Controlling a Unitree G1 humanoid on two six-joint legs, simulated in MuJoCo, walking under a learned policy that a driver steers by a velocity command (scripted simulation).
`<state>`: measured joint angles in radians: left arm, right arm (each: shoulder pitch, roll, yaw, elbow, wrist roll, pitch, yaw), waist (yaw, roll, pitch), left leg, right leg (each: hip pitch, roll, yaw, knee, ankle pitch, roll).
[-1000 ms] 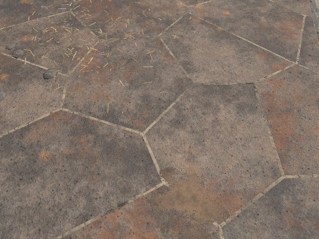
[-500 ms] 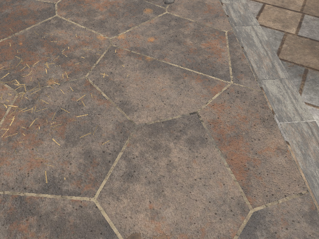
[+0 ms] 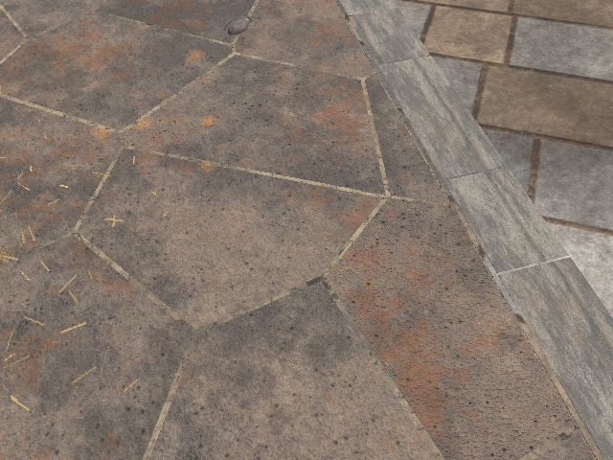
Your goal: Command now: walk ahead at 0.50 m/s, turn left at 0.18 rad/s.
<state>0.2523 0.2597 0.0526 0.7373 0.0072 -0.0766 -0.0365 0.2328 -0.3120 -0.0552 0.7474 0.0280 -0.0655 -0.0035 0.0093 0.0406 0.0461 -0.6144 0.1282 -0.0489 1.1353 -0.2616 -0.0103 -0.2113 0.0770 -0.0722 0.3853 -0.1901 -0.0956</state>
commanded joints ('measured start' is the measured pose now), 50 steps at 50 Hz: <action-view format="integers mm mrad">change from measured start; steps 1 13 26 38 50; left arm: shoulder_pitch -24 65 -24 -238 -114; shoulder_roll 133 191 150 157 183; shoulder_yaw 39 51 21 25 27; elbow -36 45 -73 -132 -40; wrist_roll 9 -12 8 -19 -4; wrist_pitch -36 21 -29 -47 11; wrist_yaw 14 50 33 14 18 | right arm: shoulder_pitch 35 -206 1 101 45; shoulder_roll -67 -16 -105 -141 -31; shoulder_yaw -22 1 -43 -58 -5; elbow -38 -164 -167 -110 -134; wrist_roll -2 -6 -21 -4 -32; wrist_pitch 11 -7 -6 27 71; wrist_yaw -5 72 21 -13 -36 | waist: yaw -13 65 15 -48 -32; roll -75 -78 -24 89 -184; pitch -35 36 -81 -70 -175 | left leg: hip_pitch -71 -127 449 441 198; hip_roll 20 -76 37 0 -137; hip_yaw -70 95 -306 -359 -21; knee -74 -530 -900 -734 -247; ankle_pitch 142 221 375 131 -203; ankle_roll -17 65 335 200 -97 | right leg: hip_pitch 52 365 -410 -206 74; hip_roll -287 -341 -180 -78 -270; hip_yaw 150 -62 151 157 329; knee -231 -127 718 118 23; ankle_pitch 312 644 -137 139 989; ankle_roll -134 -48 136 130 -130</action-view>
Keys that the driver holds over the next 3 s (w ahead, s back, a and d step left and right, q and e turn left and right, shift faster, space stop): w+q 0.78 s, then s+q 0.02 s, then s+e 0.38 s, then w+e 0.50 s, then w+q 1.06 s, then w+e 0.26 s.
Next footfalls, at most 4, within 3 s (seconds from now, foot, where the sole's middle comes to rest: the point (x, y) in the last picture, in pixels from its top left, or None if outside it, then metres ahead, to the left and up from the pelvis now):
0.34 left None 0.35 0.16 -0.78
0.82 right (315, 371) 0.67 0.04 -0.78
1.30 left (222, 430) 0.53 0.25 -0.78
1.80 right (343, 327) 0.79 -0.02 -0.78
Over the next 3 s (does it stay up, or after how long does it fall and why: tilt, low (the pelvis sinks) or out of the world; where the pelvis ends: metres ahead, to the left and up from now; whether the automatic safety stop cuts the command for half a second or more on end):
stays up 1.30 0.20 0.00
